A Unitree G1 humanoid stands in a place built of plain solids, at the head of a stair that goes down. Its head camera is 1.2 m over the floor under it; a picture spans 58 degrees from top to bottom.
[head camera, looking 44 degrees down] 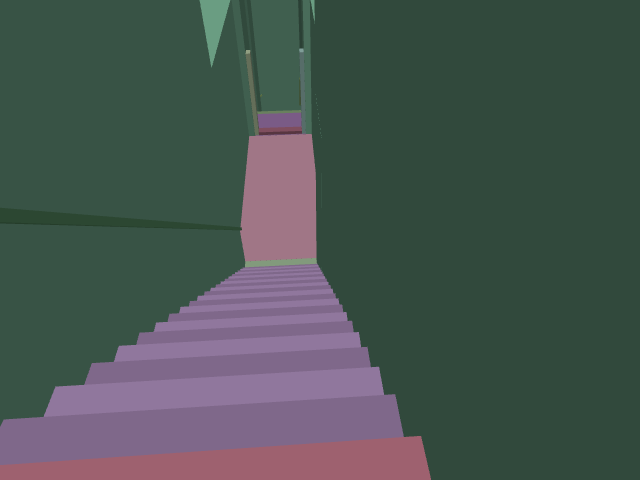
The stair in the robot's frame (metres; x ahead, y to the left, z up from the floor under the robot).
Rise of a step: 0.21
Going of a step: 0.22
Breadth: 1.30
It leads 4 degrees to the left of straight ahead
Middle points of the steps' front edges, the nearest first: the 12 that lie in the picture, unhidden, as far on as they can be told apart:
0.43 0.37 0.00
0.66 0.39 -0.21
0.88 0.40 -0.41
1.10 0.42 -0.62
1.33 0.43 -0.83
1.55 0.45 -1.04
1.77 0.46 -1.24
1.99 0.48 -1.45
2.22 0.49 -1.66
2.44 0.51 -1.87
2.66 0.52 -2.07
2.89 0.54 -2.28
